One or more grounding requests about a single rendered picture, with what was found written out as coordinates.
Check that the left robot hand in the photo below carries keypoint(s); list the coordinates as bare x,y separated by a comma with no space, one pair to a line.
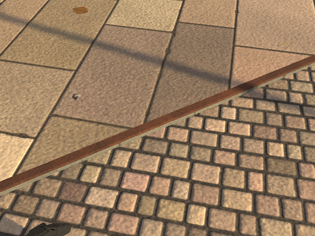
53,229

